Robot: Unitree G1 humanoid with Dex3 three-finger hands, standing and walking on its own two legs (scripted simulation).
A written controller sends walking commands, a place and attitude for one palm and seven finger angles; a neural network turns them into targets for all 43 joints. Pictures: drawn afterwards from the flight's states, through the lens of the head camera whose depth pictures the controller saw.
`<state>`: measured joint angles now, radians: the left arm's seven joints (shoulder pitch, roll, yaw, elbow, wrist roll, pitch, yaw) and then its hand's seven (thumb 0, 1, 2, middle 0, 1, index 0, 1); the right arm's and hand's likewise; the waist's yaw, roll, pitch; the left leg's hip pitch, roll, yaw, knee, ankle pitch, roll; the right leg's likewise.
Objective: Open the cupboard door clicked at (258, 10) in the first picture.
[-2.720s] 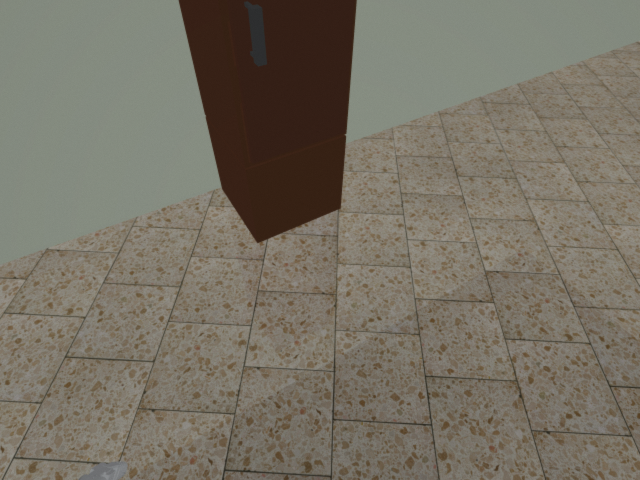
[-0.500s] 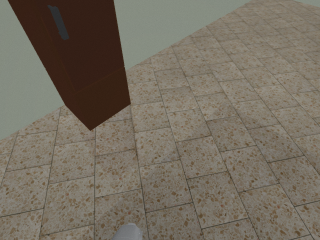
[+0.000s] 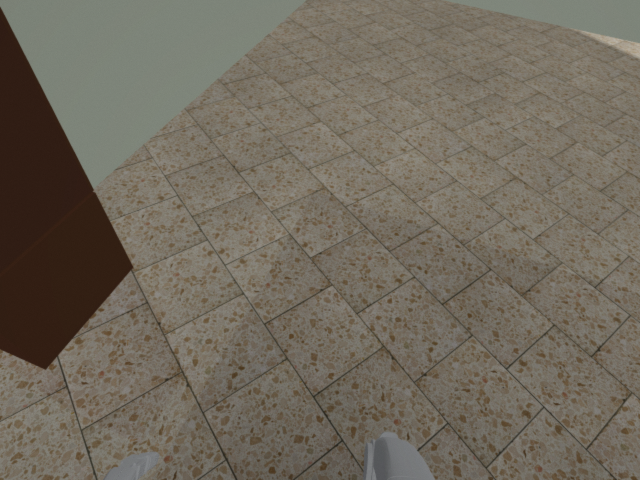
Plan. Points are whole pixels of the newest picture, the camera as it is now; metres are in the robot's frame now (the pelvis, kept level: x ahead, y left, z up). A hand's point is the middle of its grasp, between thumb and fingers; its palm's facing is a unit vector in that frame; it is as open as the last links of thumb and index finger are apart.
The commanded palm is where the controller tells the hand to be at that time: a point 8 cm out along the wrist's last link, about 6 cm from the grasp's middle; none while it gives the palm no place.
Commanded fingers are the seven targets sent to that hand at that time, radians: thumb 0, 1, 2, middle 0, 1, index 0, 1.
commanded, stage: walk to a spot facing it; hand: left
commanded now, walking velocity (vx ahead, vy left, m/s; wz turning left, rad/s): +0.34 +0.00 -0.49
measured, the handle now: out of the picture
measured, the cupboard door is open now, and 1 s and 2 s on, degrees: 0 0 0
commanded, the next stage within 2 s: turn to face it in 0.98 s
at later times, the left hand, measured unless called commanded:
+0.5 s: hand (216, 370) +0.31 +0.17 -0.17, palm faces -0.17 -0.96 -0.24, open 7.2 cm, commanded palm none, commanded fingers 0.00 0.90 0.90 -0.20 -0.30 -0.20 -0.30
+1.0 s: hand (278, 252) +0.56 +0.10 -0.17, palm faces -0.46 -0.87 -0.16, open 7.4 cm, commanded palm none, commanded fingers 0.00 0.90 0.90 -0.20 -0.30 -0.20 -0.30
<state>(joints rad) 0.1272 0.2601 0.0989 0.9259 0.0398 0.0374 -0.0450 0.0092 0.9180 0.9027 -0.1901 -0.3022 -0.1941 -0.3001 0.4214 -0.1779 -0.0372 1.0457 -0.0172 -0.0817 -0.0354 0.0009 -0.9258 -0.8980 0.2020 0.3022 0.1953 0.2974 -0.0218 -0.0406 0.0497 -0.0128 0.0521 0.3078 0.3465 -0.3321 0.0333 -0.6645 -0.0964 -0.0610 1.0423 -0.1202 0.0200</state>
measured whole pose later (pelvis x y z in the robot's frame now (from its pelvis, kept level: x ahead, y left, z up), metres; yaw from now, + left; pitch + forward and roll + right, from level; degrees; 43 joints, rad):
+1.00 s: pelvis +0.40 -0.03 -0.01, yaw -29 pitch -1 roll +0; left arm 0.16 0.19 0.09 0.96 0.03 0.04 -0.04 0.01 0.92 0.90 -0.19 -0.30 -0.20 -0.30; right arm 0.33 -0.18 -0.06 1.03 -0.02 -0.04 -0.03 0.00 -0.93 -0.90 0.20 0.30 0.20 0.30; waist -0.02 -0.02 0.09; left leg -0.05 0.14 0.37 0.46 -0.36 -0.03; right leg -0.55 -0.09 -0.12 0.80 -0.21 0.02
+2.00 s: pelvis +0.43 -0.09 -0.01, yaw -7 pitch +1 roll +0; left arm 0.13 0.22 0.07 0.90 0.00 0.04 0.02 0.01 0.91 0.90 -0.20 -0.30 -0.20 -0.30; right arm 0.21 -0.25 -0.09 0.94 -0.02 0.05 0.00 0.00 -0.91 -0.90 0.20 0.30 0.20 0.30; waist -0.04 0.03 0.04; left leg -0.37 -0.07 -0.12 0.51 -0.15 0.01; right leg -0.29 -0.02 -0.01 0.63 -0.37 0.06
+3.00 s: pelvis +0.39 -0.11 -0.01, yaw +30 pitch -1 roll +1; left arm 0.16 0.18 0.03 0.84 0.02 0.01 0.02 0.01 0.91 0.90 -0.20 -0.30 -0.21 -0.30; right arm 0.21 -0.27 -0.10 0.93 -0.02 0.08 0.02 0.01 -0.91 -0.90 0.20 0.30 0.20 0.30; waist -0.04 0.06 0.07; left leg -0.49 -0.05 -0.05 1.09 -0.42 -0.04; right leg -0.24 -0.07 -0.11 0.56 -0.29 -0.01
